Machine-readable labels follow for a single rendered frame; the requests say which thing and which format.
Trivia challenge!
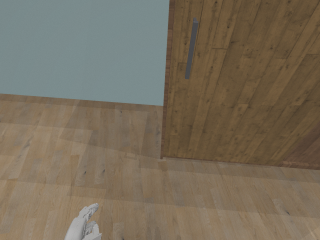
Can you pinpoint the left robot hand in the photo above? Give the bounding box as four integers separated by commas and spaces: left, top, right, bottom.
64, 203, 102, 240

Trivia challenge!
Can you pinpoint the handle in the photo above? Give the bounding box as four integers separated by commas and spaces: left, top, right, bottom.
185, 17, 199, 79

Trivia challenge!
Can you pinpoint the wardrobe door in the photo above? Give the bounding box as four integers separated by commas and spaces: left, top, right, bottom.
163, 0, 320, 165
282, 121, 320, 164

